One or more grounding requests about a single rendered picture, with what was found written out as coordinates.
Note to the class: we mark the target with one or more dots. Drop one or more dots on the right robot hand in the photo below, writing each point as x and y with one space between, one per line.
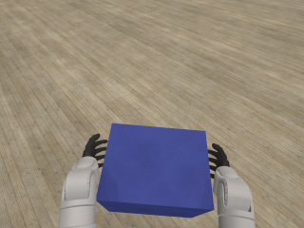
221 158

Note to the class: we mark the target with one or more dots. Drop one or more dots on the robot right forearm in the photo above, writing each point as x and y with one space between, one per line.
234 199

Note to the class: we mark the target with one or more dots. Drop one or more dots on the left robot hand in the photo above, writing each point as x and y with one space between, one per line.
90 150

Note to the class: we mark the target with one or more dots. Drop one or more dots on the robot left forearm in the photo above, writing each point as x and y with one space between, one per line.
79 195

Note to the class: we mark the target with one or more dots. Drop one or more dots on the carton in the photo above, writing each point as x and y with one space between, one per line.
157 171

